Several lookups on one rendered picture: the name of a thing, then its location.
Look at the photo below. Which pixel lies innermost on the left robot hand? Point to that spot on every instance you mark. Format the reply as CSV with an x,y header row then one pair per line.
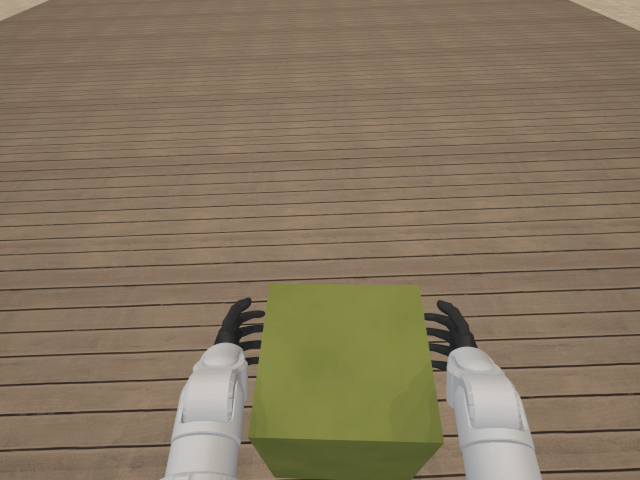
x,y
231,333

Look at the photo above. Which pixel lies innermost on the right robot forearm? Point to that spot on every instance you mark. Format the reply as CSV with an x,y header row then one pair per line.
x,y
493,431

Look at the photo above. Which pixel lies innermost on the right robot hand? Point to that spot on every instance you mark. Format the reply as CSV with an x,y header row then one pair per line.
x,y
458,336

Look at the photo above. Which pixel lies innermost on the left robot forearm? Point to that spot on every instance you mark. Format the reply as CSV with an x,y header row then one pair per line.
x,y
208,425

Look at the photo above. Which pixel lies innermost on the carton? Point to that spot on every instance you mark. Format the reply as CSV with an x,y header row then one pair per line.
x,y
345,387

